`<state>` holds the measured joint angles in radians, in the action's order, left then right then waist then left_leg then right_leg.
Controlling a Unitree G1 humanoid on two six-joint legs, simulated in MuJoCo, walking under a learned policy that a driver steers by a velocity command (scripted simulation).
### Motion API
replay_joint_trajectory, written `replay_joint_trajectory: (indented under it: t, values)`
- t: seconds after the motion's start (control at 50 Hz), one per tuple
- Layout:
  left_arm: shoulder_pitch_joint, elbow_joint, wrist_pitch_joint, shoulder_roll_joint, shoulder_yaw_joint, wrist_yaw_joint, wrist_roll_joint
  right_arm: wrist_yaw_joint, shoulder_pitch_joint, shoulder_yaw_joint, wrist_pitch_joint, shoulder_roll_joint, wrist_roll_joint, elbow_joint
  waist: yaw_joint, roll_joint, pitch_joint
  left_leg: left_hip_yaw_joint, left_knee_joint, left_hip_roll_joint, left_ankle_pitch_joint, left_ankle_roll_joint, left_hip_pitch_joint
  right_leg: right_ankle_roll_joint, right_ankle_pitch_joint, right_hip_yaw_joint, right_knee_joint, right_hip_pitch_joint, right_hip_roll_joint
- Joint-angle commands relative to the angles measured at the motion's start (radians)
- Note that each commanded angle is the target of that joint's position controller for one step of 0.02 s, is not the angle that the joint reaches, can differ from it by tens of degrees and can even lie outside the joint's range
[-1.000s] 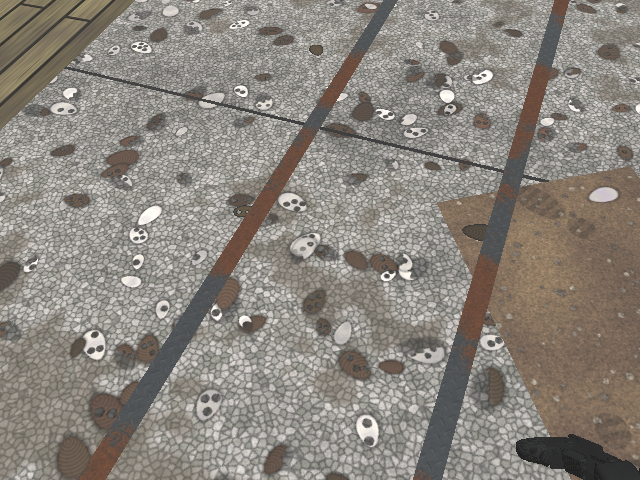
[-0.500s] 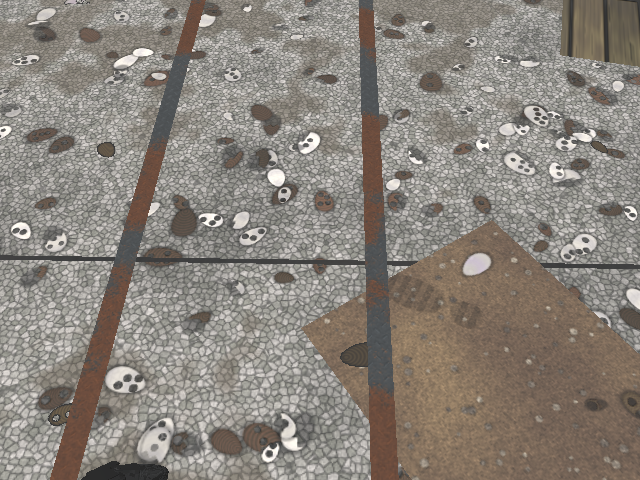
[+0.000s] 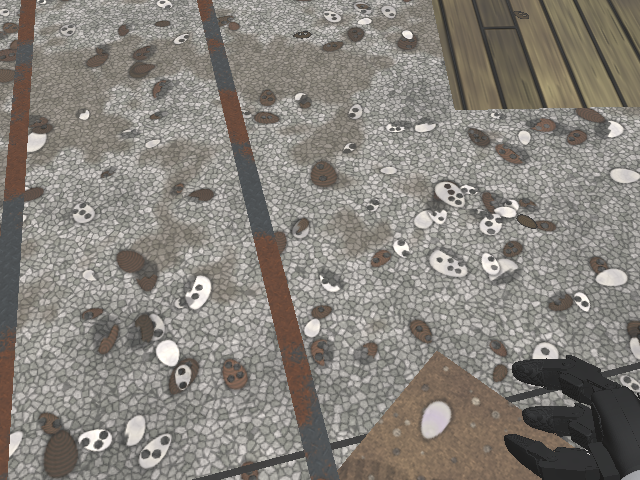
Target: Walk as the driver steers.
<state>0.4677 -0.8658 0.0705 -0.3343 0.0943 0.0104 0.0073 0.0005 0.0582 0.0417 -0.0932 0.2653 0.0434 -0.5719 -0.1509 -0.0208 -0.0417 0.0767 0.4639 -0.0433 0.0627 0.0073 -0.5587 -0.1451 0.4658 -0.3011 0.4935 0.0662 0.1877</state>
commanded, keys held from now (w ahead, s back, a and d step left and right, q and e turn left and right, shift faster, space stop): e+shift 0.06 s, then q+shift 0.94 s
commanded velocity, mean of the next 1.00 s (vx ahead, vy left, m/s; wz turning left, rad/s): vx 0.16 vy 0.00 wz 0.42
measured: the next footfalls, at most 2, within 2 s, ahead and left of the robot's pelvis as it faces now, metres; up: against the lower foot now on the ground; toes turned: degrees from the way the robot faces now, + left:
left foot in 0.02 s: +0.22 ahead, +0.16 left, +0.00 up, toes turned -4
right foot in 0.36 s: +0.32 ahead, -0.08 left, +0.00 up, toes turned +0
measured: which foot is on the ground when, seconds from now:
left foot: up 0.00-0.00, down 0.02-0.38, up 0.40-0.74, down 0.76-1.00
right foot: down 0.00-0.00, up 0.02-0.34, down 0.36-0.76, up 0.78-1.00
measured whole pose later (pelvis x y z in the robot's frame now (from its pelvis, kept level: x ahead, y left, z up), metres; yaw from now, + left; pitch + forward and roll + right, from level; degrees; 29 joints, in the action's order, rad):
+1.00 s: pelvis +0.20 +0.05 +0.02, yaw +30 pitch +2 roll -2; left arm 0.19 -0.69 -0.04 -0.32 0.06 -0.01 -0.03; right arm 0.01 -0.24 -0.08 0.07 0.33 0.00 -0.62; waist 0.01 0.03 -0.05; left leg 0.13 0.49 0.10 -0.21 -0.08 -0.29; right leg 0.06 0.33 -0.04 1.02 -0.56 -0.01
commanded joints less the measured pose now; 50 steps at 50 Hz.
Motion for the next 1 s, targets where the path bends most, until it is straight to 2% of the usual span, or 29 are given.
replay_joint_trajectory:
  t: [0.02, 0.04, 0.06, 0.08, 0.1, 0.14, 0.18, 0.22, 0.24, 0.3, 0.34, 0.36, 0.38, 0.4, 0.42, 0.44, 0.48, 0.54, 0.62, 0.68, 0.72, 0.74, 0.76, 0.78, 0.8, 0.84, 0.9, 0.94, 1.0]
  values:
    - [-0.100, 0.120, 0.014, -0.016, 0.002, -0.015, 0.017, -0.036, -0.530, -0.098, -0.030, 0.268, 0.027, -0.070, 0.277, -0.102, 0.351, 0.185, 0.099, -0.306, 0.471, -0.059, 0.920, 0.074, -0.035, 0.063, 0.724, -0.506, -0.013]
    - [0.055, 0.158, 0.000, -0.025, -0.005, -0.041, 0.041, -0.014, -0.540, -0.107, -0.012, 0.293, 0.035, -0.045, 0.193, -0.260, 0.567, 0.511, 0.172, -0.565, 0.819, -0.159, 1.106, 0.098, 0.254, 0.147, 0.980, -0.674, 0.003]
    - [0.031, 0.143, -0.020, -0.093, 0.001, -0.051, 0.014, -0.015, -0.467, -0.119, 0.006, 0.249, 0.011, -0.034, 0.204, -0.202, 0.596, 0.519, 0.132, -0.539, 0.673, -0.238, 1.055, 0.107, 0.123, 0.174, 1.087, -0.752, -0.080]
    - [-0.088, 0.150, -0.029, -0.111, 0.003, -0.039, -0.014, -0.020, -0.386, -0.096, 0.010, 0.152, 0.000, -0.022, 0.222, -0.149, 0.462, 0.399, 0.047, -0.419, 0.475, -0.224, 0.886, 0.114, 0.000, 0.207, 1.010, -0.782, -0.115]
    - [-0.157, 0.156, -0.037, -0.094, 0.000, -0.019, -0.032, -0.019, -0.358, -0.072, 0.011, 0.081, 0.000, -0.046, 0.211, -0.112, 0.301, 0.274, -0.004, -0.319, 0.391, -0.195, 0.736, 0.127, -0.034, 0.209, 0.935, -0.790, -0.135]
    - [-0.215, 0.174, -0.056, -0.028, -0.017, 0.016, -0.051, -0.018, -0.424, -0.072, -0.001, 0.087, -0.014, -0.118, 0.208, -0.100, 0.137, 0.178, -0.073, -0.248, 0.495, -0.197, 0.525, 0.134, -0.006, 0.177, 0.812, -0.739, -0.140]
    - [-0.174, 0.177, -0.062, 0.031, -0.040, 0.023, -0.055, -0.005, -0.416, -0.079, -0.018, 0.105, -0.027, -0.160, 0.141, -0.088, 0.125, 0.138, -0.100, -0.238, 0.591, -0.201, 0.438, 0.132, -0.024, 0.164, 0.651, -0.666, -0.117]
    - [-0.150, 0.174, -0.062, 0.041, -0.060, 0.028, -0.054, 0.007, -0.320, -0.081, -0.015, 0.119, -0.023, -0.158, 0.078, -0.115, 0.154, 0.056, -0.127, -0.175, 0.594, -0.187, 0.329, 0.130, -0.135, 0.245, 0.412, -0.517, -0.140]
    - [-0.168, 0.174, -0.062, 0.042, -0.069, 0.028, -0.047, 0.014, -0.299, -0.084, -0.007, 0.123, -0.025, -0.157, 0.080, -0.140, 0.156, 0.015, -0.139, -0.126, 0.553, -0.169, 0.270, 0.132, -0.226, 0.281, 0.309, -0.423, -0.136]
    - [-0.249, 0.198, -0.067, 0.008, -0.075, 0.019, -0.032, 0.023, -0.320, -0.108, 0.020, 0.173, -0.039, -0.165, 0.089, -0.135, 0.117, 0.059, -0.129, -0.108, 0.332, -0.135, 0.211, 0.133, -0.390, 0.267, 0.164, -0.297, -0.139]
    - [-0.243, 0.195, -0.053, -0.029, -0.068, 0.001, -0.044, 0.021, -0.346, -0.122, 0.040, 0.188, -0.047, -0.162, 0.080, -0.073, 0.090, 0.098, -0.039, -0.070, 0.135, -0.090, 0.169, 0.118, -0.471, 0.252, 0.035, -0.191, -0.155]
    - [-0.236, 0.201, -0.041, -0.060, -0.062, -0.010, -0.055, 0.021, -0.383, -0.121, 0.046, 0.165, -0.048, -0.160, 0.087, -0.015, 0.090, 0.094, 0.050, -0.021, -0.015, -0.061, 0.137, 0.101, -0.549, 0.217, -0.010, -0.141, -0.218]
    - [-0.209, 0.225, -0.030, -0.128, -0.053, -0.023, -0.063, 0.021, -0.436, -0.109, 0.050, 0.103, -0.051, -0.131, 0.107, 0.165, 0.159, 0.029, 0.255, 0.059, -0.399, -0.020, 0.066, 0.059, -0.853, 0.015, -0.027, -0.047, -0.476]
    - [-0.194, 0.239, -0.048, -0.160, -0.039, -0.027, -0.039, 0.001, -0.579, -0.101, 0.069, 0.067, -0.054, -0.133, 0.143, 0.308, 0.267, -0.059, 0.494, 0.122, -0.765, -0.019, 0.052, -0.046, -1.026, -0.094, -0.039, -0.044, -0.662]
    - [-0.215, 0.253, -0.065, -0.119, -0.039, -0.036, -0.011, -0.009, -0.573, -0.117, 0.095, 0.134, -0.037, -0.152, 0.119, 0.247, 0.276, -0.059, 0.626, 0.092, -0.733, -0.021, 0.021, -0.094, -0.828, -0.088, -0.093, -0.083, -0.628]
    - [-0.271, 0.259, -0.070, -0.064, -0.055, -0.044, -0.007, -0.011, -0.525, -0.125, 0.113, 0.143, -0.024, -0.150, 0.142, 0.190, 0.181, -0.057, 0.674, 0.064, -0.659, -0.013, -0.010, -0.083, -0.659, -0.025, -0.142, -0.156, -0.563]
    - [-0.370, 0.270, -0.073, -0.017, -0.067, -0.057, -0.024, -0.003, -0.512, -0.137, 0.139, 0.138, -0.024, -0.153, 0.193, 0.192, 0.099, -0.071, 0.715, 0.034, -0.563, 0.021, 0.011, -0.061, -0.606, 0.109, -0.189, -0.251, -0.489]
    - [-0.371, 0.267, -0.060, -0.002, -0.063, -0.063, -0.032, 0.007, -0.484, -0.140, 0.165, 0.111, -0.031, -0.133, 0.206, 0.151, 0.109, -0.090, 0.742, 0.025, -0.498, 0.038, 0.051, -0.075, -0.660, 0.222, -0.187, -0.286, -0.481]
    - [-0.353, 0.257, -0.053, -0.014, -0.047, -0.059, -0.041, 0.040, -0.373, -0.126, 0.180, 0.067, -0.035, -0.068, 0.182, 0.180, 0.106, -0.102, 0.497, -0.011, -0.453, 0.016, 0.116, -0.047, -0.516, 0.311, -0.173, -0.284, -0.494]
    - [-0.322, 0.248, -0.058, -0.056, -0.024, -0.045, -0.047, 0.055, -0.325, -0.128, 0.181, 0.083, -0.042, -0.031, 0.157, 0.204, 0.123, -0.162, 0.337, 0.014, -0.479, -0.011, 0.223, -0.018, -0.464, 0.354, -0.129, -0.291, -0.523]
    - [-0.316, 0.244, -0.065, -0.082, -0.010, -0.033, -0.036, 0.058, -0.329, -0.132, 0.175, 0.086, -0.043, -0.019, 0.175, 0.173, 0.126, -0.195, 0.185, 0.035, -0.426, -0.033, 0.311, 0.028, -0.405, 0.396, -0.048, -0.313, -0.529]
    - [-0.290, 0.234, -0.071, -0.080, -0.005, -0.028, -0.033, 0.055, -0.370, -0.138, 0.168, 0.102, -0.039, -0.035, 0.193, 0.107, 0.127, -0.171, 0.076, 0.056, -0.365, -0.050, 0.401, 0.086, -0.294, 0.442, 0.052, -0.375, -0.498]
    - [-0.244, 0.227, -0.083, -0.051, -0.006, -0.017, -0.032, 0.040, -0.409, -0.155, 0.154, 0.174, -0.024, -0.046, 0.205, -0.119, 0.069, 0.065, -0.121, -0.064, -0.310, -0.087, 0.453, 0.167, -0.080, 0.521, 0.281, -0.526, -0.407]
    - [-0.305, 0.320, -0.099, 0.003, -0.026, -0.024, -0.028, 0.030, -0.410, -0.194, 0.147, 0.356, -0.022, -0.007, 0.201, -0.377, 0.003, 0.534, -0.182, -0.336, 0.005, -0.230, 0.436, 0.242, 0.226, 0.477, 0.471, -0.820, -0.212]
    - [-0.405, 0.334, -0.109, -0.031, -0.026, -0.032, -0.048, 0.018, -0.466, -0.201, 0.151, 0.327, -0.017, -0.013, 0.266, -0.193, 0.032, 0.486, -0.175, -0.324, 0.040, -0.296, 0.424, 0.225, 0.201, 0.300, 0.614, -0.814, -0.229]
    - [-0.343, 0.295, -0.100, -0.035, -0.023, -0.030, -0.023, 0.001, -0.319, -0.177, 0.161, 0.259, -0.022, 0.002, 0.169, -0.128, 0.002, 0.310, -0.158, -0.186, -0.110, -0.240, 0.364, 0.203, -0.032, 0.247, 0.604, -0.778, -0.249]
    - [-0.283, 0.248, -0.093, -0.064, -0.014, -0.025, -0.051, 0.002, -0.245, -0.160, 0.158, 0.205, -0.041, 0.028, 0.145, -0.100, 0.090, 0.242, -0.108, -0.099, 0.047, -0.207, 0.383, 0.201, -0.137, 0.264, 0.633, -0.701, -0.215]
    - [-0.296, 0.250, -0.098, -0.047, -0.022, -0.021, -0.042, 0.006, -0.287, -0.165, 0.153, 0.215, -0.043, 0.014, 0.161, -0.062, 0.103, 0.274, -0.095, -0.092, 0.047, -0.209, 0.423, 0.204, -0.141, 0.252, 0.583, -0.712, -0.204]
    - [-0.334, 0.261, -0.102, -0.042, -0.031, -0.024, -0.035, 0.004, -0.327, -0.173, 0.154, 0.231, -0.037, 0.007, 0.192, -0.084, 0.091, 0.359, -0.091, -0.086, -0.038, -0.221, 0.465, 0.203, -0.134, 0.229, 0.470, -0.734, -0.182]
Velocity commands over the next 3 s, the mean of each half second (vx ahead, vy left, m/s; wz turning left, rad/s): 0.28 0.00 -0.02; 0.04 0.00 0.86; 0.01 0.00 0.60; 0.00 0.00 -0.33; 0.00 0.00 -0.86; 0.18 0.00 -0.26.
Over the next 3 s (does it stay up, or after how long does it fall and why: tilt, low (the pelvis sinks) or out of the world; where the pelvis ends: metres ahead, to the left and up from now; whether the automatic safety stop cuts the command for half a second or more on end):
stays up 0.33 0.05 0.03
